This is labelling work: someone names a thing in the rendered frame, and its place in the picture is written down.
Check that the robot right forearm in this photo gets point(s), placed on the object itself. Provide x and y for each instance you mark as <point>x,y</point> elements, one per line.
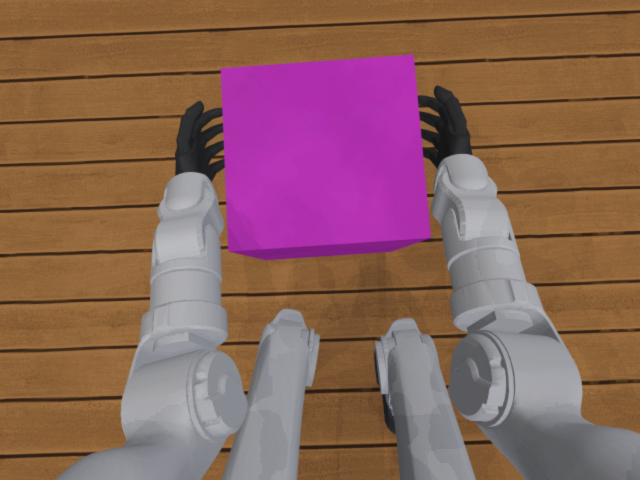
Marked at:
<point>490,291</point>

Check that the robot right foot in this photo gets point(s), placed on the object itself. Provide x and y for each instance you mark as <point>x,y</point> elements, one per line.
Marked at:
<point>389,418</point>

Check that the robot left forearm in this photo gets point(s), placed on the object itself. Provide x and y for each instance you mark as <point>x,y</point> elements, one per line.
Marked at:
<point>186,312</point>

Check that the right robot upper arm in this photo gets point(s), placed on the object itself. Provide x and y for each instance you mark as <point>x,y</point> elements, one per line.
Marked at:
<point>524,392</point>

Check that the robot left shin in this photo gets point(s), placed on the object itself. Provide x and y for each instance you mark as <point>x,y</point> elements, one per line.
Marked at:
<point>286,314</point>

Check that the left robot upper arm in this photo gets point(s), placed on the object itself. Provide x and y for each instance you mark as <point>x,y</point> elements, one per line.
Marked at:
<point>177,414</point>

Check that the robot left hand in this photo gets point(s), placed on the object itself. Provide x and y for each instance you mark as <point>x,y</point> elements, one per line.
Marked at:
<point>191,154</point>

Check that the carton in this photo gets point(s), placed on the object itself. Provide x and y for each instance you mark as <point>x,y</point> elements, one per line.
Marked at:
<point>323,158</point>

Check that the robot right hand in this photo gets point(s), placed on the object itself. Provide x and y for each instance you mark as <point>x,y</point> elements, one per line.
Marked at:
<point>452,137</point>

